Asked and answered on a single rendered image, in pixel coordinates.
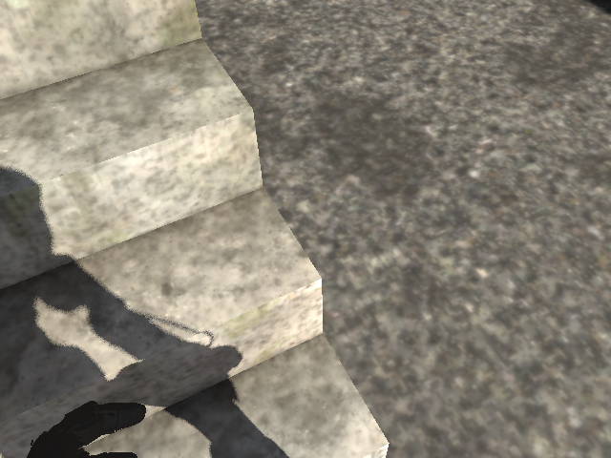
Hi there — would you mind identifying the left robot hand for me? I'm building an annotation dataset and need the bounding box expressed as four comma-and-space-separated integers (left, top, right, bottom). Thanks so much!
27, 401, 146, 458

